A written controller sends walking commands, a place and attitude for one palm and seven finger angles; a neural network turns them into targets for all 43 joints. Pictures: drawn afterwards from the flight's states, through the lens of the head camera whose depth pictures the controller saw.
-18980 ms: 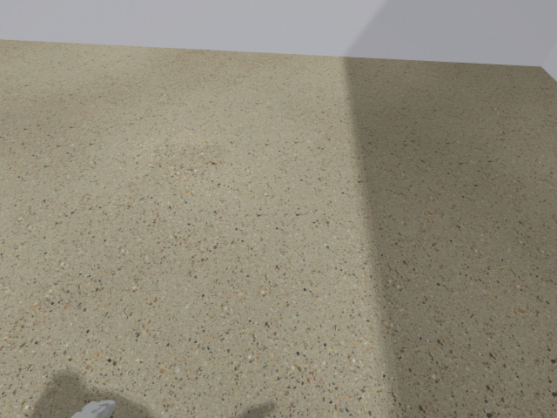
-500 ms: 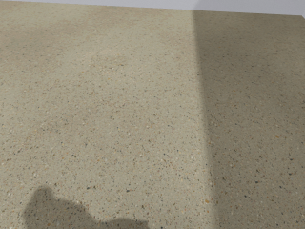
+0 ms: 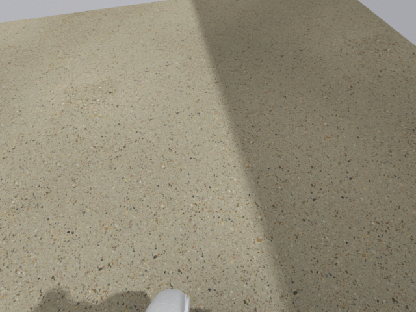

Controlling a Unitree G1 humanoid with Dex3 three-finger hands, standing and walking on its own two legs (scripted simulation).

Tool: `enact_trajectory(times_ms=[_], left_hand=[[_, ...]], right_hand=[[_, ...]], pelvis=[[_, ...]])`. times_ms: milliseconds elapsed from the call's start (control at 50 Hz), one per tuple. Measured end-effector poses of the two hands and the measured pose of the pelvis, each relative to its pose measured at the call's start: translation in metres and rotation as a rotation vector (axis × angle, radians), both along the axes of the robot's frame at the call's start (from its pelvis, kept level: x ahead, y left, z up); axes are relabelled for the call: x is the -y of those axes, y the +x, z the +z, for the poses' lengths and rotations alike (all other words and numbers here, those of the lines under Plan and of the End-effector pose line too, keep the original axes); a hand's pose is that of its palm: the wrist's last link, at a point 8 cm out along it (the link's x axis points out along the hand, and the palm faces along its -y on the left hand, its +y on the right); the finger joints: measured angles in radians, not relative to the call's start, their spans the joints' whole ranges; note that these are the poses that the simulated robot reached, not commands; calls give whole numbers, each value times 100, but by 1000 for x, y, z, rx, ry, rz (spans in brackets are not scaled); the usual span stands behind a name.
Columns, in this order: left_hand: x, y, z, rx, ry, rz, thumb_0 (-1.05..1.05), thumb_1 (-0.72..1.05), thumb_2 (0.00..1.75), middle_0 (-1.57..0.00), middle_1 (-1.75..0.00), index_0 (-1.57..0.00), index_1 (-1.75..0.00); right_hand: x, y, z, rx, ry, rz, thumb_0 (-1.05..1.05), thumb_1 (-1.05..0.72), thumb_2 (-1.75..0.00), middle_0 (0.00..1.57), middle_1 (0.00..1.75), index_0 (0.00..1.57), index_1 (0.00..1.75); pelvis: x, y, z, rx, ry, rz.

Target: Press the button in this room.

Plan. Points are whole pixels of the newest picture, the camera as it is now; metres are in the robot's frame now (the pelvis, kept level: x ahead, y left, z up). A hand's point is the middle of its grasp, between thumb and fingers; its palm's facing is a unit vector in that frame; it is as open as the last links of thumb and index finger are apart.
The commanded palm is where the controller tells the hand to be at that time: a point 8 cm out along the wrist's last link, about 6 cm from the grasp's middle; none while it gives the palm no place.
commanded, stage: turn or walk to find it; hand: left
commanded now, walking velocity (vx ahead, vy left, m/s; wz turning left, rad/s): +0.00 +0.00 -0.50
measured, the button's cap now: out of the picture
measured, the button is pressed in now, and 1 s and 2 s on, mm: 0 0 0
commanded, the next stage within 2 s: none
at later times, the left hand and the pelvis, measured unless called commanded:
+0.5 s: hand out of the picture +0.10 +0.25 -0.16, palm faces -0.19 -0.96 -0.22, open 7.3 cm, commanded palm none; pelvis -0.02 +0.05 +0.01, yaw -15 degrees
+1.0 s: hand (164, 311) +0.13 +0.12 -0.15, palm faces -0.48 -0.84 -0.25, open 7.3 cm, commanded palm none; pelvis -0.05 +0.00 +0.00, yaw -30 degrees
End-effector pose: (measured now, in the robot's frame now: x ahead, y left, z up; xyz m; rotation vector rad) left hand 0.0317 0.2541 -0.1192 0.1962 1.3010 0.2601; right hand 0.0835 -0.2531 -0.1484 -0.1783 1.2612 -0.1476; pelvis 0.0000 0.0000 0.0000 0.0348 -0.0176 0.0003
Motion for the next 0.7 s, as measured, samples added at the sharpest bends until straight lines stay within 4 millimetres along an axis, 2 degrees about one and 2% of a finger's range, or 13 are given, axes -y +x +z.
enact_trajectory(times_ms=[100,180,260,360,420,560,640,700], left_hand=[[8,15,3,8,-22,-73,0,91,90,-20,-30,-20,-30],[6,27,1,28,-36,-118,0,91,90,-20,-30,-20,-30],[-3,36,-4,37,-48,-158,0,91,90,-20,-30,-20,-30],[-24,48,-16,39,-64,-203,0,91,90,-20,-30,-20,-30],[-36,57,-22,37,-72,-235,0,91,90,-20,-30,-20,-30],[-44,79,-10,34,-70,-324,0,91,90,-19,-30,-20,-30],[-32,90,-9,15,-60,-387,0,91,90,-19,-30,-20,-30],[-11,103,-9,11,-57,-449,0,91,90,-19,-30,-20,-30]], right_hand=[[12,-15,13,18,-24,-47,1,-91,-90,20,30,20,30],[12,-25,18,32,-42,-81,1,-90,-90,20,30,20,30],[2,-32,23,55,-54,-109,1,-90,-90,20,30,20,30],[-21,-45,29,98,-74,-151,1,-90,-90,20,30,20,30],[-36,-64,31,104,-84,-183,1,-90,-90,20,30,20,30],[-57,-112,36,39,-68,-281,1,-90,-90,20,30,21,30],[-59,-136,31,24,-49,-353,1,-90,-90,20,30,21,30],[-56,-160,23,1,-29,-414,1,-90,-90,20,30,21,30]], pelvis=[[2,-4,7,-14,3,-49],[-4,-6,7,-18,-3,-88],[-15,-11,6,-22,-12,-128],[-36,-18,0,-29,-29,-177],[-47,-21,-2,-18,-28,-213],[-55,-22,8,-20,-52,-304],[-51,-24,7,-25,-46,-358],[-44,-27,5,-26,-40,-398]])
